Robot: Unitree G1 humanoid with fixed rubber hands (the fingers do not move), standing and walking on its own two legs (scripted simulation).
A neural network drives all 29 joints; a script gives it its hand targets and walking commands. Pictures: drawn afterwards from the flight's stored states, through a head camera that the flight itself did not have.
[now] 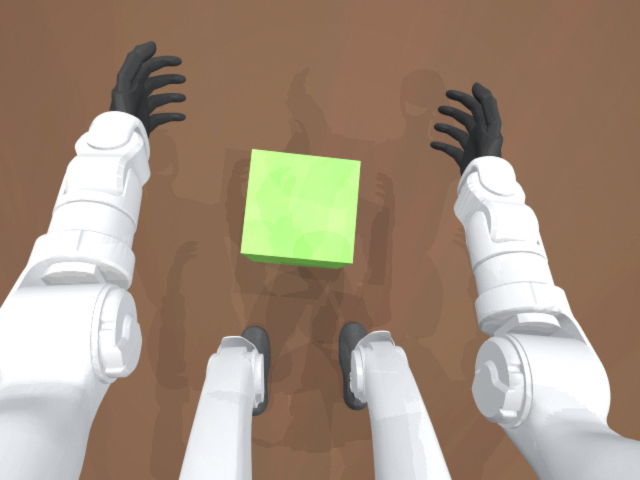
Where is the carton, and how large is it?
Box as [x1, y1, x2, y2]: [241, 149, 360, 268]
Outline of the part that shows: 252,149 241,253 254,261 337,268 352,263 360,161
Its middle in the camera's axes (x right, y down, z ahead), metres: -0.04 -0.06 +0.86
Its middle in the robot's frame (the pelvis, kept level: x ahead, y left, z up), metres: +0.49 +0.00 -0.51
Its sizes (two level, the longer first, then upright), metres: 0.210 0.200 0.250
